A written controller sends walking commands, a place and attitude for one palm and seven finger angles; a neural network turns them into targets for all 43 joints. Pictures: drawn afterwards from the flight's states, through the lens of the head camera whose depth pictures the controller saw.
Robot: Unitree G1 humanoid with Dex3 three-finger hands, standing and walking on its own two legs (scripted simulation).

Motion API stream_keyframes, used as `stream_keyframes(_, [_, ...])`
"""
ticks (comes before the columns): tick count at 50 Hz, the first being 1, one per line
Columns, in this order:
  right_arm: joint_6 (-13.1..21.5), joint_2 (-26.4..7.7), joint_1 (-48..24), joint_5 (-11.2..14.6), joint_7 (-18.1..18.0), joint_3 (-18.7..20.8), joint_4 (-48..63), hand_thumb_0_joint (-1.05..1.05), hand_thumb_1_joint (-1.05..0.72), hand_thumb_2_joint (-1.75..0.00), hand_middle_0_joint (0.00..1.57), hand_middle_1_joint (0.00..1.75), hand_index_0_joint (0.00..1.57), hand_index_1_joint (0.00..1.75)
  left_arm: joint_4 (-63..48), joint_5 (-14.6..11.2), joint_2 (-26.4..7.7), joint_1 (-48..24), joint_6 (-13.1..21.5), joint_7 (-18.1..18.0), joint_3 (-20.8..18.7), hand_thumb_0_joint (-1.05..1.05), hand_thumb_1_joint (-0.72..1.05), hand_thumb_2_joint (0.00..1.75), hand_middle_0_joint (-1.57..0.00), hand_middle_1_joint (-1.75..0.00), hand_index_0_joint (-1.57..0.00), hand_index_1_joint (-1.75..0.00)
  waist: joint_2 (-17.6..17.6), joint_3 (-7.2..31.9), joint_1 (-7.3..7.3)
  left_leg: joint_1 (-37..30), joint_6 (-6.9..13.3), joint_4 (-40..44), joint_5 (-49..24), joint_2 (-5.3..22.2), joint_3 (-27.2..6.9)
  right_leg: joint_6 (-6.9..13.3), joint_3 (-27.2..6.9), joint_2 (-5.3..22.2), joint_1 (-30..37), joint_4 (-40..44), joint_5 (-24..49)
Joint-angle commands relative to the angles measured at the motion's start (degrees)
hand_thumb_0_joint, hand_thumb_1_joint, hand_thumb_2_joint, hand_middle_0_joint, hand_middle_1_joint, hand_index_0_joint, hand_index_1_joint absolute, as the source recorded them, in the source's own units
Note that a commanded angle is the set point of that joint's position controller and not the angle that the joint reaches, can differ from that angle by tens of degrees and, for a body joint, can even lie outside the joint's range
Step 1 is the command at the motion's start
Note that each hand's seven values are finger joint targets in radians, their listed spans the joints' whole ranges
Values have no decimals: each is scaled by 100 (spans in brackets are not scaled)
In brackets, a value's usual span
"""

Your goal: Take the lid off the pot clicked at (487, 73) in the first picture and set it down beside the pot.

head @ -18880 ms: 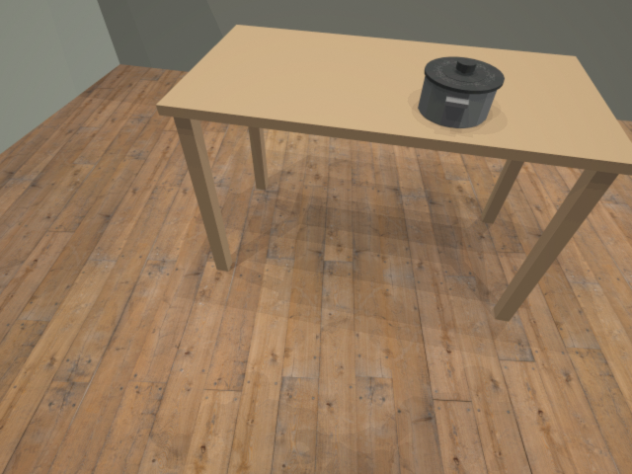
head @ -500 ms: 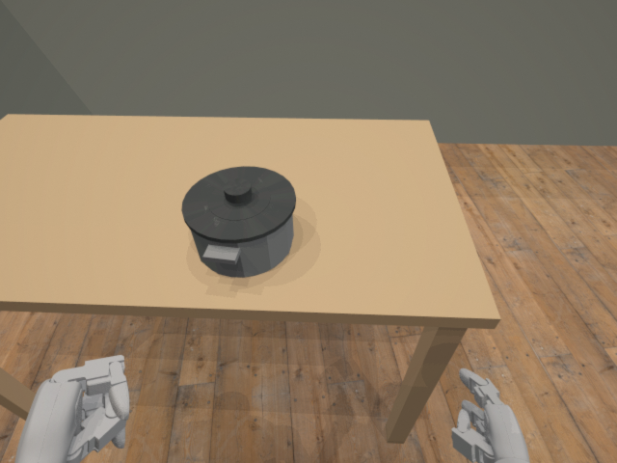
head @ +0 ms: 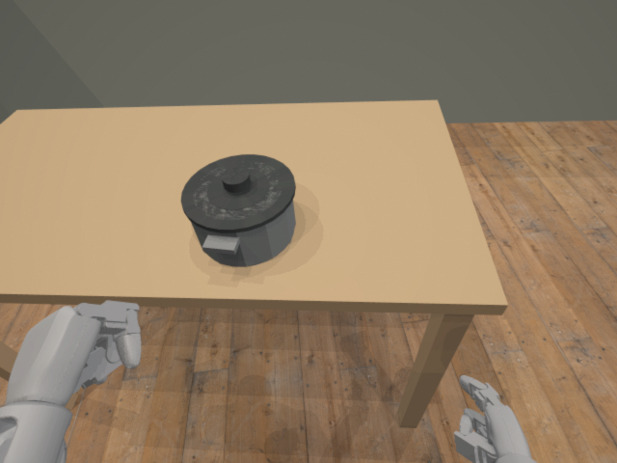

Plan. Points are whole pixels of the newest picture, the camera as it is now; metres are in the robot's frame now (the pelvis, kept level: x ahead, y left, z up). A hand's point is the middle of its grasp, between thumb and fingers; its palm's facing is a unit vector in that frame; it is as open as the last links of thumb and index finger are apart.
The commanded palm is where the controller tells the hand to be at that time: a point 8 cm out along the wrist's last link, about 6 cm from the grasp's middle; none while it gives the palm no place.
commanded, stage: reach forward and open the fingers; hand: left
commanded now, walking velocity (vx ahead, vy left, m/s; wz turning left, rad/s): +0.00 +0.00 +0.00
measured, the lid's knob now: (236, 179) +0.51 +0.19 +0.09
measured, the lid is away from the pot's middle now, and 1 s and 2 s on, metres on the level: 0.00 0.00 0.00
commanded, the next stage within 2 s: move the open hand above the knob in 0.96 s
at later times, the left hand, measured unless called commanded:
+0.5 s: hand (80, 332) +0.21 +0.28 +0.12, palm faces -0.14 -0.10 -0.98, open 5.6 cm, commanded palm +0.19 +0.27 +0.19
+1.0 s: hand (60, 272) +0.25 +0.31 +0.16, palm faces -0.04 +0.00 -1.00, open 9.8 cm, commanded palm +0.22 +0.29 +0.22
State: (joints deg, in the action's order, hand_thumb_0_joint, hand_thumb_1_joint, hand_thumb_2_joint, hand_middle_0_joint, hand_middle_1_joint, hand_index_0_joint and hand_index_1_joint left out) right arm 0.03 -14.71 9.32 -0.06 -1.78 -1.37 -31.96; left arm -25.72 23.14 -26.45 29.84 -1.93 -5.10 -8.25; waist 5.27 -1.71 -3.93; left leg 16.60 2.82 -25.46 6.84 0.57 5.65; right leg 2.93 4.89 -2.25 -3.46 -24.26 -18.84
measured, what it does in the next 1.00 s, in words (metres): shifts its weight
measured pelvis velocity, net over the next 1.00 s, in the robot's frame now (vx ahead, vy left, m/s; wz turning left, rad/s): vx -0.05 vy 0.04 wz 0.04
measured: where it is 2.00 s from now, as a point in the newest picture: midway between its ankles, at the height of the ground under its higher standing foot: outside the picture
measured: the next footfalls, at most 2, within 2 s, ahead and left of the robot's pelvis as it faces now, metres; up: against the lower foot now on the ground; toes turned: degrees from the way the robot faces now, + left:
none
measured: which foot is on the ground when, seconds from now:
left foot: down 0.00-1.00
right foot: down 0.00-1.00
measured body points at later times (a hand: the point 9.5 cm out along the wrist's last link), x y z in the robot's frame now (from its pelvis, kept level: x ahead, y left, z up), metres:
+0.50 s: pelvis -0.02 +0.01 +0.00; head -0.03 -0.04 +0.45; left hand +0.21 +0.28 +0.18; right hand +0.22 -0.20 -0.08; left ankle +0.08 +0.09 -0.74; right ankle -0.06 -0.08 -0.74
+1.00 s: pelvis -0.05 +0.04 +0.00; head -0.05 +0.00 +0.44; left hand +0.25 +0.30 +0.22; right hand +0.18 -0.15 -0.10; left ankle +0.08 +0.09 -0.74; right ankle -0.06 -0.08 -0.74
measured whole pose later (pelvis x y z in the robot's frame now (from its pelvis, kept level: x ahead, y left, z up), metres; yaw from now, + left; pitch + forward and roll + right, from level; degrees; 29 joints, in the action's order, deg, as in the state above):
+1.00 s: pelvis -0.05 +0.04 +0.00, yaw +2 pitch -4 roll -2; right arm -3.1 -15.1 3.8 2.7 0.1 -1.8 -36.2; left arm -2.4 44.7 -38.8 -14.3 -4.5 16.9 1.7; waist 9.1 -3.1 -4.4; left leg 17.9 6.0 -22.4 1.2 -2.5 4.3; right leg 0.2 6.4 0.4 -6.8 -27.2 -16.4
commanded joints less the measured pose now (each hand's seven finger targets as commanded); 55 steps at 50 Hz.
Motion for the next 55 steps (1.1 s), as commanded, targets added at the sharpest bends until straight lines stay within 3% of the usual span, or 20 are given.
stream_keyframes(1, [-244,-591,-1350,134,63,194,1144,0,-90,-90,20,30,20,30,-888,1362,-1737,216,-384,80,-936,0,66,101,-121,-122,-121,-122,-101,994,-251,-1086,-25,-76,-844,-49,-419,-32,-648,96,-1071,306,1525])
stream_keyframes(5, [-357,-625,-1339,214,33,193,965,0,-90,-90,20,30,20,30,-249,2013,-2168,-750,-490,527,-754,0,53,109,-117,-107,-117,-107,-488,1070,-90,-1156,73,-165,-598,-62,-582,-183,-694,214,-1220,422,1397])
stream_keyframes(9, [-269,-638,-1468,326,-4,251,957,0,-90,-90,20,30,20,30,-284,1742,-1992,-1660,-413,1205,-176,0,41,116,-112,-93,-112,-93,-315,912,145,-1295,151,-126,-623,-149,-641,-301,-540,229,-1196,486,1746])
stream_keyframes(11, [-90,-638,-1754,341,-44,212,918,0,-90,-90,20,30,20,30,-413,1688,-2296,-2344,-253,1481,-323,0,35,118,-110,-86,-110,-86,-92,849,138,-1475,188,-178,-714,-214,-642,-285,-604,220,-1320,592,1931])
stream_keyframes(12, [-95,-591,-1504,303,-73,200,902,0,-90,-90,20,30,20,30,-223,1615,-2153,-2236,-202,1598,-139,0,32,120,-109,-83,-109,-83,-311,694,199,-1404,198,-125,-631,-201,-655,-328,-491,200,-1314,615,1784])
stream_keyframes(13, [-85,-661,-1449,309,-85,196,822,0,-90,-90,20,30,20,30,-283,1730,-2729,-2501,-97,1658,-582,0,29,121,-108,-79,-108,-79,-342,932,118,-1540,182,-86,-680,-190,-689,-334,-545,251,-1266,672,1710])
stream_keyframes(16, [-33,-654,-1643,245,-79,161,722,0,-90,-90,20,30,20,30,47,2039,-3413,-2838,64,1731,-1253,0,21,123,-104,-68,-104,-68,-26,808,-25,-1559,179,-142,-918,-237,-650,-198,-620,212,-1142,685,1993])
stream_keyframes(17, [-111,-574,-1492,214,-49,143,703,0,-90,-90,20,30,20,30,313,1961,-2910,-2725,65,1754,-875,0,18,124,-103,-65,-103,-65,-125,705,38,-1473,160,-72,-833,-214,-652,-224,-467,192,-1059,660,1844])
stream_keyframes(21, [-126,-624,-1649,317,124,189,770,0,-90,-90,20,30,20,30,595,1777,-2322,-3215,48,1811,-501,0,7,127,-98,-51,-98,-51,336,492,48,-1556,69,82,-542,-165,-698,-139,-463,170,-1354,774,1266])
stream_keyframes(22, [-162,-598,-1518,292,156,215,806,0,-90,-90,20,30,20,30,636,1627,-1970,-2965,9,1855,-160,0,4,128,-97,-47,-97,-47,102,589,75,-1535,68,146,-419,-117,-684,-184,-369,163,-1258,749,1147])
stream_keyframes(27, [-110,-612,-1662,267,166,178,819,0,-90,-90,20,30,20,30,197,1950,-2527,-3957,-3,1879,-236,0,-11,135,-91,-29,-91,-29,-4,1017,56,-1665,84,306,-186,-87,-791,-178,-353,116,-1154,672,731])
stream_keyframes(28, [-83,-638,-1626,285,135,198,722,0,-90,-90,20,30,20,30,178,2094,-2999,-4291,43,1831,-582,0,-14,136,-90,-26,-90,-26,97,1214,-2,-1763,79,327,-152,-52,-841,-166,-394,167,-1154,662,584])
stream_keyframes(31, [-63,-653,-1566,274,107,186,615,0,-90,-90,20,30,20,30,783,2205,-3322,-4720,12,1724,-987,0,-22,140,-86,-15,-86,-15,316,1044,-39,-1628,69,340,-64,-68,-887,-70,-380,105,-1211,628,489])
stream_keyframes(37, [-73,-631,-1640,340,319,216,791,0,-90,-90,20,30,20,30,1014,1790,-1688,-4320,-268,2044,433,0,-29,144,-84,-8,-84,-8,13,1113,42,-1708,6,614,322,22,-1009,-120,-203,99,-1315,520,452])
stream_keyframes(40, [-82,-670,-1680,348,274,215,791,0,-90,-90,20,30,20,30,530,2022,-2261,-5082,-288,2075,256,0,-29,146,-85,-8,-85,-8,29,1292,56,-1776,10,743,701,42,-1134,-158,-222,87,-1305,450,171])
stream_keyframes(44, [14,-678,-1507,256,123,158,498,0,-90,-90,20,30,20,30,954,2396,-3383,-6368,-182,1896,-628,0,-30,147,-85,-8,-85,-8,341,1520,-59,-1844,-47,836,999,84,-1389,-68,-211,10,-1370,268,-26])
stream_keyframes(46, [34,-677,-1379,291,131,185,485,0,-90,-90,20,30,20,30,1453,2285,-3235,-6299,-228,1862,-692,0,-30,147,-85,-8,-85,-8,432,1306,-29,-1732,-43,781,982,72,-1404,-21,-207,9,-1438,251,8])
stream_keyframes(48, [-26,-617,-1440,315,192,173,496,0,-90,-90,20,30,20,30,1849,2145,-2518,-6061,-378,2015,-140,0,-30,147,-85,-8,-85,-8,-18,1265,-61,-1702,-77,854,965,92,-1373,-78,-161,29,-1487,266,15])
stream_keyframes(51, [-17,-612,-1474,409,341,248,752,0,-90,-90,20,30,20,30,1760,1886,-1338,-5193,-489,2271,775,0,-30,149,-85,-8,-85,-8,-24,1141,62,-1762,-57,787,1099,84,-1360,-112,-172,60,-1647,221,89])
stream_keyframes(55, [13,-636,-1631,405,268,182,781,0,-90,-90,20,30,20,30,950,2096,-1729,-6770,-439,2285,1005,0,-31,150,-85,-8,-85,-8,-59,1312,175,-1831,-65,959,1838,114,-1610,-180,-197,61,-1765,30,-179])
